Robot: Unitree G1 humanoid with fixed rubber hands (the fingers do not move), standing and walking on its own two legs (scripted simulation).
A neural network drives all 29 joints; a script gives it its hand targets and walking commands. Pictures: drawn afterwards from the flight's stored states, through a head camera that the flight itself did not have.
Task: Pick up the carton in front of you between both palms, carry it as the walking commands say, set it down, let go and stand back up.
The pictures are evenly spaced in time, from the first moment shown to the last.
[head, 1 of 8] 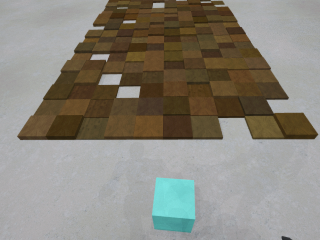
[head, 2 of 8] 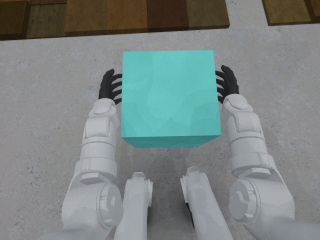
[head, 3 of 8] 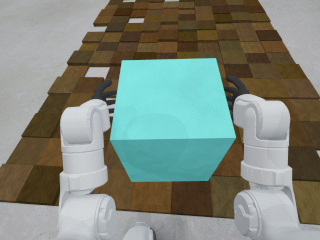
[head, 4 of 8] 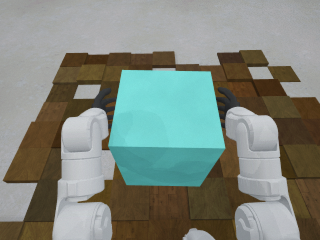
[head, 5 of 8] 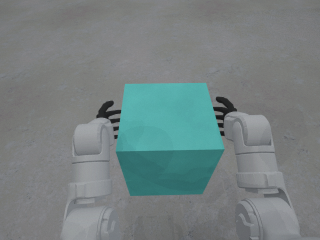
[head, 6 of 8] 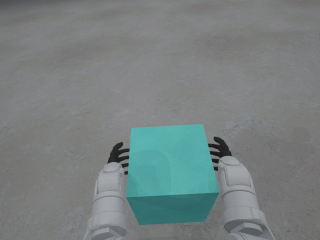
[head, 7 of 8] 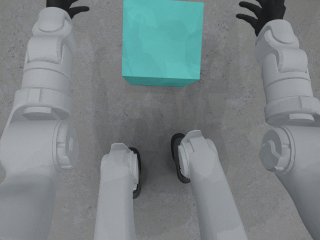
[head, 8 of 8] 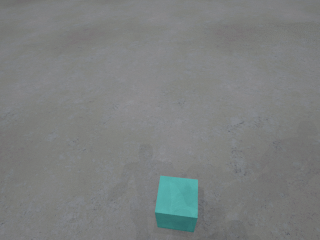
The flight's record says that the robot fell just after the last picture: no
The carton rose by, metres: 0.79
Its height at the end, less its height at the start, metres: +0.00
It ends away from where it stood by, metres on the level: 5.82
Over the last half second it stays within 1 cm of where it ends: yes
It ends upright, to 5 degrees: yes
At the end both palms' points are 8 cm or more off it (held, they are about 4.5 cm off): yes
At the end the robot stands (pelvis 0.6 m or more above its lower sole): yes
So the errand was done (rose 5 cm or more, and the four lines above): yes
